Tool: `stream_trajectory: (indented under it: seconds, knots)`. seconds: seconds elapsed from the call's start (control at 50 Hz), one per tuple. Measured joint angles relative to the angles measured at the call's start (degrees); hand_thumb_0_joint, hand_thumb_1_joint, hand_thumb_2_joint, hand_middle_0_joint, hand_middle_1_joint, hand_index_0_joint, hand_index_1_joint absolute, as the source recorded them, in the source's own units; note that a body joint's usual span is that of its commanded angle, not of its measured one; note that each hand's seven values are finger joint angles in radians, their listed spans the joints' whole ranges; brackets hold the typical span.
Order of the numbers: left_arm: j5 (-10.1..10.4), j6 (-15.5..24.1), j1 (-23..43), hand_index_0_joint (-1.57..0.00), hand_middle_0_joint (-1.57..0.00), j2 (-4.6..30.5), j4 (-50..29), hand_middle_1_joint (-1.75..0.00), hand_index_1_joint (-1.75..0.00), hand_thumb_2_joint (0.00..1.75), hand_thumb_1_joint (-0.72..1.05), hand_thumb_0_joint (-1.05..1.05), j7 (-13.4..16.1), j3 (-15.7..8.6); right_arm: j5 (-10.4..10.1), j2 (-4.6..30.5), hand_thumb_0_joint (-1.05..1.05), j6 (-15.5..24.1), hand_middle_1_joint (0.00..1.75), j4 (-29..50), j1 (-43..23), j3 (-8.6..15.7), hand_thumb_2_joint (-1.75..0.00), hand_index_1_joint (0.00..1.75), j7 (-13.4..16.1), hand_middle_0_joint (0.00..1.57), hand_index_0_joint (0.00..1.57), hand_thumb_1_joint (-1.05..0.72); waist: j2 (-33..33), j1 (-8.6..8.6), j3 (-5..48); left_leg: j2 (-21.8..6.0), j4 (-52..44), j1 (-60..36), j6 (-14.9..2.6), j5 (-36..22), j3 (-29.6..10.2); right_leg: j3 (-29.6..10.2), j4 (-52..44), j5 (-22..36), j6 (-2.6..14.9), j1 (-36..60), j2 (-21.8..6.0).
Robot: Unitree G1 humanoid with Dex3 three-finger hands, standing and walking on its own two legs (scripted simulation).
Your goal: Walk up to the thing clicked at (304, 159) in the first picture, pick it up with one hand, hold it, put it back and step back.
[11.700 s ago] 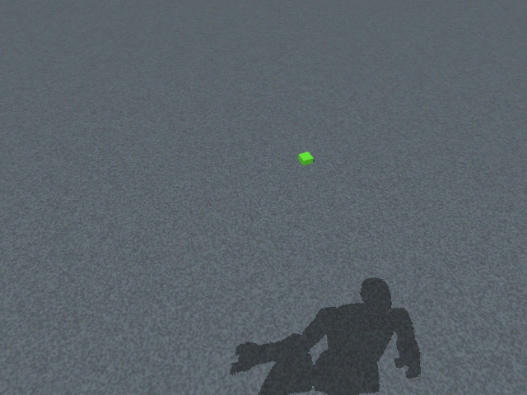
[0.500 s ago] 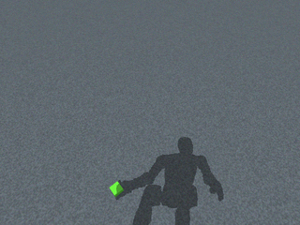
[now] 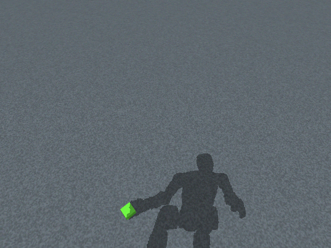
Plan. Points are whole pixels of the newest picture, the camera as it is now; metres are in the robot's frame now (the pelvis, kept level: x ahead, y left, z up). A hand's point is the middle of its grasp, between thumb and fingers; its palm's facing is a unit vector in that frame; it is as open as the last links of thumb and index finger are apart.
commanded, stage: walk up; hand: left
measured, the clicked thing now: (128, 211) +0.44 +0.22 -0.76
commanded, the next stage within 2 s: stand in 0.40 s
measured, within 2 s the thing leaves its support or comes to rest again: neither
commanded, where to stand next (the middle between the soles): +0.04 +0.00 m, yaw -2 degrees
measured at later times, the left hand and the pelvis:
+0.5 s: hand out of the picture +0.08 +0.25 -0.15, palm faces -0.04 -0.94 -0.34, open 7.3 cm; pelvis +0.01 +0.00 +0.00, yaw +0 degrees
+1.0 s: hand out of the picture +0.13 +0.24 -0.15, palm faces -0.04 -0.94 -0.34, open 7.3 cm; pelvis +0.05 -0.01 +0.01, yaw -1 degrees
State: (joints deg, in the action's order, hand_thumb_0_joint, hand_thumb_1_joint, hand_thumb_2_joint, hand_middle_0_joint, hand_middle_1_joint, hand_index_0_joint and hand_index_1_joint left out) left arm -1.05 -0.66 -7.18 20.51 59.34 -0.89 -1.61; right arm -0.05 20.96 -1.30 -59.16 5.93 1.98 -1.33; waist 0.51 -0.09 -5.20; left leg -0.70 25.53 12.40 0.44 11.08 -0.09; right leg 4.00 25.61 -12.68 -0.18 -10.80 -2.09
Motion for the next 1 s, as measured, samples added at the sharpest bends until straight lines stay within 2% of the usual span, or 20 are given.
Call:
stream_trajectory:
  seconds: [0.4, 0.54, 0.66, 1.0]
  knots:
    - [-0.05, -0.09, 0.57, -0.21, -0.21, 0.30, 0.08, -0.30, -0.30, 0.90, 0.91, 0.00, -0.27, 0.05, 0.25, -0.07, 0.01, -0.05, 0.30, -0.28, 0.59, -0.43, -0.90, 0.30, -0.24, 0.21, 0.21, -0.91, -0.50, -0.20, -0.09, 0.03, -0.96, -0.17, 0.08, -0.67, -0.09, 0.08, -0.63, 0.48, 0.04, 0.04, 0.00]
    - [-0.25, 0.34, -1.35, -0.21, -0.20, -0.38, 3.25, -0.30, -0.30, 0.90, 0.91, 0.00, -0.67, 0.95, 0.96, -0.76, 0.01, 0.81, 0.30, -3.07, 2.18, -1.54, -0.90, 0.30, 0.15, 0.21, 0.21, -0.91, -0.31, -0.09, 2.98, -0.02, -4.12, -2.39, 0.29, -1.07, -0.02, 0.08, -3.47, 0.75, -0.06, 2.08, 0.13]
    - [0.03, 1.28, -2.08, -0.21, -0.21, -0.86, 4.68, -0.30, -0.30, 0.90, 0.91, 0.00, -0.41, 1.29, 0.82, -1.16, 0.01, 1.61, 0.30, -4.37, 2.40, -1.76, -0.90, 0.30, 0.39, 0.21, 0.21, -0.91, -0.01, -0.07, 3.32, -0.28, -5.43, -3.99, 0.52, -0.66, -0.05, 0.15, -5.21, 0.52, 0.00, 3.86, 0.45]
    - [0.41, 1.52, 0.84, -0.21, -0.21, -0.91, 4.67, -0.30, -0.30, 0.90, 0.91, 0.00, 0.51, 1.51, 0.55, -0.70, 0.01, 1.95, 0.30, -4.91, -0.18, -2.19, -0.90, 0.30, 1.49, 0.21, 0.21, -0.91, 0.04, -0.12, 3.15, -0.77, -7.16, -7.00, 0.92, 0.83, 0.40, -0.22, -7.62, -0.42, 0.07, 6.97, 0.98]
